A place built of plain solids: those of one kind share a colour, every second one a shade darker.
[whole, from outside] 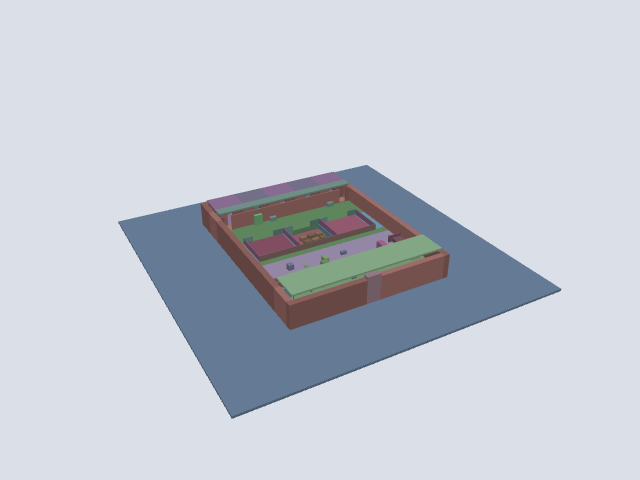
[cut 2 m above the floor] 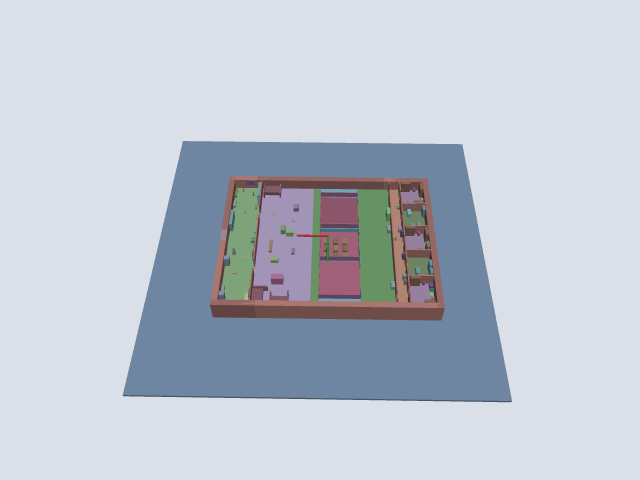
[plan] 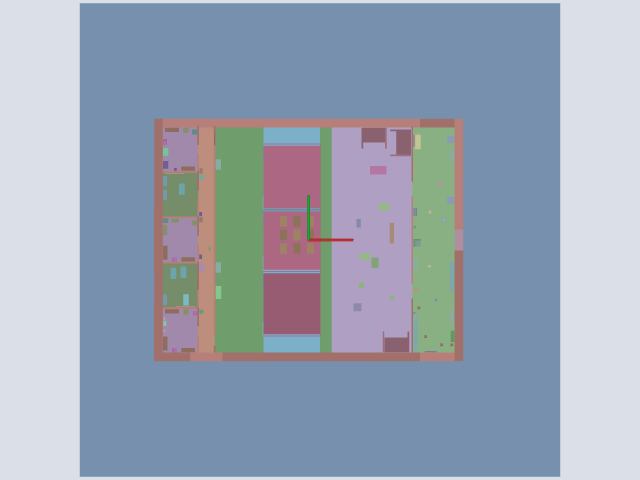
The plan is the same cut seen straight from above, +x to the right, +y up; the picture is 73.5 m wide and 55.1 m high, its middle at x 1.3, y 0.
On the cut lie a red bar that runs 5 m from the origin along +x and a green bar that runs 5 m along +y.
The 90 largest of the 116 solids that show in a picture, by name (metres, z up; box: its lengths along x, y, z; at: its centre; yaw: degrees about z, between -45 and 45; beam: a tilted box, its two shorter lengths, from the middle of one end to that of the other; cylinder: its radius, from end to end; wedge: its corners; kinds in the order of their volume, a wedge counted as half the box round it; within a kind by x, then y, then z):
{
 "ground_under_all_1": {"box": [55.16, 54.34, 0.4], "at": [1.31, 0.0, -0.75]},
 "wall_1": {"box": [1.0, 7.01, 4.27], "at": [-17.24, -10.42, 1.54]},
 "wall_2": {"box": [1.0, 7.01, 4.27], "at": [-17.24, -5.21, 1.54]},
 "wall_3": {"box": [1.0, 7.01, 4.27], "at": [-17.24, 0.0, 1.54]},
 "wall_4": {"box": [1.0, 7.01, 4.27], "at": [-17.24, 5.21, 1.54]},
 "wall_5": {"box": [1.0, 7.01, 4.27], "at": [-17.24, 10.42, 1.54]},
 "wall_6": {"box": [5.95, 1.0, 4.27], "at": [-14.77, -13.43, 1.54]},
 "wall_7": {"box": [4.35, 0.2, 4.27], "at": [-14.77, -7.82, 1.54]},
 "wall_8": {"box": [4.35, 0.2, 4.27], "at": [-14.77, -2.6, 1.54]},
 "wall_9": {"box": [4.35, 0.2, 4.27], "at": [-14.77, 2.6, 1.54]},
 "wall_10": {"box": [4.35, 0.2, 4.27], "at": [-14.77, 7.82, 1.54]},
 "wall_11": {"box": [5.95, 1.0, 4.27], "at": [-14.77, 13.43, 1.54]},
 "wall_12": {"box": [0.2, 2.23, 4.27], "at": [-12.69, -12.01, 1.54]},
 "wall_13": {"box": [0.2, 2.23, 4.27], "at": [-12.69, -8.83, 1.54]},
 "wall_14": {"box": [0.2, 2.23, 4.27], "at": [-12.69, 1.59, 1.54]},
 "wall_15": {"box": [0.2, 2.23, 4.27], "at": [-12.69, 12.01, 1.54]},
 "wall_16": {"box": [3.7, 1.0, 4.27], "at": [-11.74, -13.43, 1.54]},
 "wall_17": {"box": [3.7, 1.0, 4.27], "at": [-11.74, 13.43, 1.54]},
 "wall_18": {"box": [0.2, 21.76, 4.27], "at": [-10.79, 0.0, 1.54]},
 "wall_19": {"box": [0.2, 0.95, 4.27], "at": [-10.79, 12.65, 1.54]},
 "wall_20": {"box": [24.48, 1.0, 4.27], "at": [0.55, -13.43, 1.54]},
 "wall_21": {"box": [24.48, 1.0, 4.27], "at": [0.55, 13.43, 1.54]},
 "wall_22": {"box": [0.2, 6.43, 4.27], "at": [11.89, -9.91, 1.54]},
 "wall_23": {"box": [0.2, 10.0, 4.27], "at": [11.89, 0.0, 1.54]},
 "wall_24": {"box": [0.2, 6.43, 4.27], "at": [11.89, 9.91, 1.54]},
 "wall_25": {"box": [6.75, 1.0, 4.27], "at": [14.37, -13.43, 1.54]},
 "wall_26": {"box": [6.75, 1.0, 4.27], "at": [14.37, 13.43, 1.54]},
 "wall_27": {"box": [1.0, 12.73, 4.27], "at": [17.24, -7.56, 1.54]},
 "wall_28": {"box": [1.0, 12.73, 4.27], "at": [17.24, 7.56, 1.54]},
 "floor_yard_1": {"box": [9.25, 26.05, 1.5], "at": [7.26, 0.0, 0.15]},
 "floor_walkway_1": {"box": [5.6, 26.05, 1.5], "at": [-7.99, 0.0, 0.15]},
 "floor_walkway_2": {"box": [1.35, 26.05, 1.5], "at": [1.97, 0.0, 0.15]},
 "floor_lobby_1": {"box": [4.95, 26.05, 1.5], "at": [14.37, 0.0, 0.15]},
 "floor_plot_1": {"box": [6.48, 7.0, 1.5], "at": [-1.95, -7.33, 0.15]},
 "floor_plot_2": {"box": [6.48, 6.7, 0.6], "at": [-1.95, -0.07, -0.3]},
 "floor_plot_3": {"box": [6.48, 7.15, 1.5], "at": [-1.95, 7.25, 0.15]},
 "floor_store_1": {"box": [4.15, 5.21, 1.5], "at": [-14.77, -10.42, 0.15]},
 "floor_store_2": {"box": [4.15, 5.21, 1.5], "at": [-14.77, 0.0, 0.15]},
 "floor_store_3": {"box": [4.15, 5.21, 1.5], "at": [-14.77, 10.42, 0.15]},
 "floor_back_corridor_1": {"box": [1.9, 26.05, 1.5], "at": [-11.74, 0.0, 0.15]},
 "floor_class_1": {"box": [4.15, 5.21, 1.5], "at": [-14.77, -5.21, 0.15]},
 "floor_class_2": {"box": [4.15, 5.21, 1.5], "at": [-14.77, 5.21, 0.15]},
 "floor_baulk_1": {"box": [6.48, 2.2, 1.5], "at": [-1.95, -11.93, 0.15]},
 "floor_baulk_2": {"box": [6.48, 0.4, 1.5], "at": [-1.95, -3.62, 0.15]},
 "floor_baulk_3": {"box": [6.48, 0.4, 1.5], "at": [-1.95, 3.48, 0.15]},
 "floor_baulk_4": {"box": [6.48, 2.2, 1.5], "at": [-1.95, 11.93, 0.15]},
 "ceil_lobby_1": {"box": [4.95, 26.05, 0.3], "at": [14.37, 0.0, 4.45]},
 "ceil_store_1": {"box": [4.15, 5.21, 0.3], "at": [-14.77, -10.42, 4.3]},
 "ceil_store_2": {"box": [4.15, 5.21, 0.3], "at": [-14.77, 0.0, 4.3]},
 "ceil_store_3": {"box": [4.15, 5.21, 0.3], "at": [-14.77, 10.42, 4.3]},
 "ceil_back_corridor_1": {"box": [1.9, 26.05, 0.3], "at": [-11.74, 0.0, 4.3]},
 "ceil_class_1": {"box": [4.15, 5.21, 0.3], "at": [-14.77, -5.21, 4.3]},
 "ceil_class_2": {"box": [4.15, 5.21, 0.3], "at": [-14.77, 5.21, 4.3]},
 "shelves_store_1": {"box": [0.5, 1.6, 2.0], "at": [-16.46, -11.88, 1.9]},
 "shelves_store_2": {"box": [0.5, 1.6, 2.0], "at": [-16.46, -1.46, 1.9]},
 "shelves_store_3": {"box": [1.6, 0.5, 2.0], "at": [-15.69, -8.2, 1.9]},
 "shelves_store_4": {"box": [1.6, 0.5, 2.0], "at": [-15.69, 12.64, 1.9]},
 "shelves_store_5": {"box": [1.6, 0.5, 2.0], "at": [-13.84, -12.64, 1.9]},
 "shelves_store_6": {"box": [1.6, 0.5, 2.0], "at": [-13.84, -2.23, 1.9]},
 "shelves_store_7": {"box": [1.6, 0.5, 2.0], "at": [-13.84, 8.2, 1.9]},
 "door_leaf_1": {"box": [0.97, 2.4, 4.77], "at": [17.25, 0.0, 1.78]},
 "bay_hall_1": {"box": [2.5, 1.7, 0.7], "at": [7.51, 12.04, 1.25]},
 "bay_hall_2": {"box": [2.65, 1.7, 0.7], "at": [10.01, -12.04, 1.25]},
 "bay_hall_3": {"box": [1.7, 2.65, 0.7], "at": [10.91, 11.15, 1.25]},
 "rail_baulk_1": {"box": [6.48, 0.12, 2.55], "at": [-1.95, -11.03, 0.68]},
 "rail_baulk_2": {"box": [6.48, 0.12, 2.55], "at": [-1.95, -3.62, 0.68]},
 "rail_baulk_3": {"box": [6.48, 0.12, 2.55], "at": [-1.95, 3.48, 0.68]},
 "rail_baulk_4": {"box": [6.48, 0.12, 2.55], "at": [-1.95, 11.03, 0.68]},
 "rail_far_1": {"box": [0.12, 22.17, 2.55], "at": [1.35, 0.0, 0.68]},
 "lockers_lobby_1": {"box": [0.5, 3.4, 1.8], "at": [12.27, -10.97, 1.8]},
 "lockers_lobby_2": {"box": [0.5, 3.4, 1.8], "at": [16.46, -4.22, 1.8]},
 "cupboard_class_1": {"box": [0.45, 1.2, 1.91], "at": [-16.48, -6.87, 1.85]},
 "cupboard_class_2": {"box": [0.45, 1.2, 1.91], "at": [-16.48, 5.16, 1.85]},
 "cupboard_class_3": {"box": [0.45, 1.2, 1.91], "at": [-16.48, 6.75, 1.85]},
 "roller_hall_1": {"box": [1.9, 1.0, 1.5], "at": [7.98, 8.01, 1.65]},
 "pallet_hall_1": {"box": [1.2, 0.8, 1.0], "at": [6.46, -1.91, 1.4]},
 "pallet_hall_2": {"box": [0.8, 1.2, 1.0], "at": [7.61, -2.61, 1.4]},
 "pallet_hall_3": {"box": [1.2, 0.8, 0.76], "at": [8.68, 3.8, 1.27]},
 "table_class_1": {"box": [0.66, 1.3, 0.74], "at": [-15.53, -3.82, 1.27]},
 "table_class_2": {"box": [0.66, 1.3, 0.74], "at": [-14.55, 5.83, 1.27]},
 "table_class_3": {"box": [0.66, 1.3, 0.74], "at": [-14.38, -3.7, 1.27]},
 "table_class_4": {"box": [0.66, 1.3, 0.74], "at": [-14.08, -6.88, 1.27]},
 "machine_lobby_1": {"box": [0.8, 0.8, 1.7], "at": [16.31, 4.58, 1.85]},
 "machine_lobby_2": {"box": [0.8, 0.8, 1.7], "at": [16.31, 11.57, 1.85]},
 "lockers_store_1": {"box": [0.48, 1.2, 1.8], "at": [-16.47, 1.15, 1.8]},
 "lockers_store_2": {"box": [0.9, 0.48, 1.8], "at": [-15.34, 2.23, 1.8]},
 "tool_cabinet_walkway_1": {"box": [0.62, 1.5, 1.91], "at": [-10.35, -6.02, 1.85]},
 "load_plot_1": {"box": [0.8, 1.2, 0.62], "at": [-2.89, 0.57, 0.31]},
 "load_plot_2": {"box": [0.8, 1.2, 0.62], "at": [-2.89, 2.12, 0.31]},
 "big_bag_hall_1": {"box": [0.92, 0.92, 0.91], "at": [5.6, -7.71, 1.35]}
}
